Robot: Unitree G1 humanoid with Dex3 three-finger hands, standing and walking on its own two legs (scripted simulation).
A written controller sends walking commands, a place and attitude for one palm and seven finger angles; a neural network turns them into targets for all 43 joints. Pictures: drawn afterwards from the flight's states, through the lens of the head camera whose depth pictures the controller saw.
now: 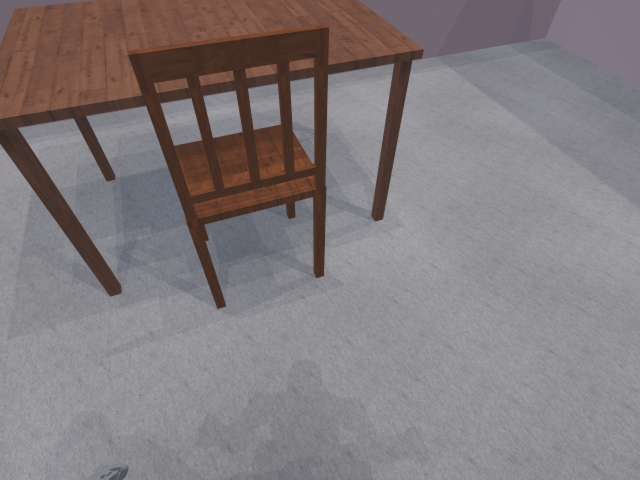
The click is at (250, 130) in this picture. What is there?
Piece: chair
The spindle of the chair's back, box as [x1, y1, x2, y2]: [233, 69, 259, 181]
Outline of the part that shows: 234,70 233,75 251,181 254,181 259,179 259,173 244,69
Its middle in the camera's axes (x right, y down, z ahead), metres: -0.18 -0.27 +0.96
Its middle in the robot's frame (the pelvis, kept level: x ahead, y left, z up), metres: +0.89 +0.23 -0.06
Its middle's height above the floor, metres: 0.70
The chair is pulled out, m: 0.00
